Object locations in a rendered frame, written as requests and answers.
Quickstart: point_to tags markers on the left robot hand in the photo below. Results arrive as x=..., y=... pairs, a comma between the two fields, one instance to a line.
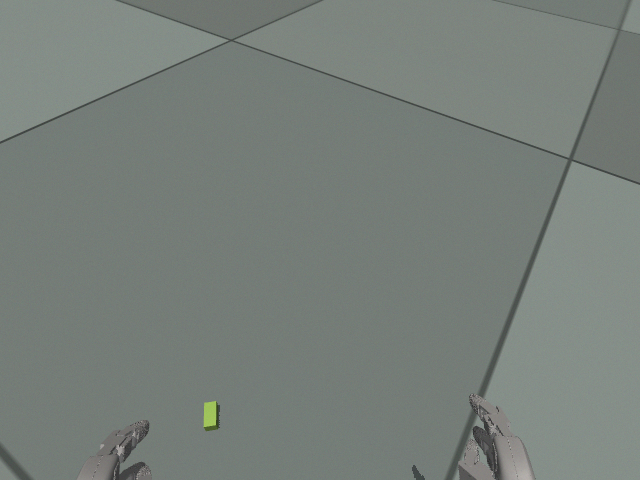
x=114, y=450

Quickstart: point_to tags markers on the right robot hand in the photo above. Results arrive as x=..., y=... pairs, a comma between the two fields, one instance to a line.
x=506, y=454

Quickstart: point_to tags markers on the small box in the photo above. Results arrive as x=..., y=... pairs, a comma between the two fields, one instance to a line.
x=211, y=416

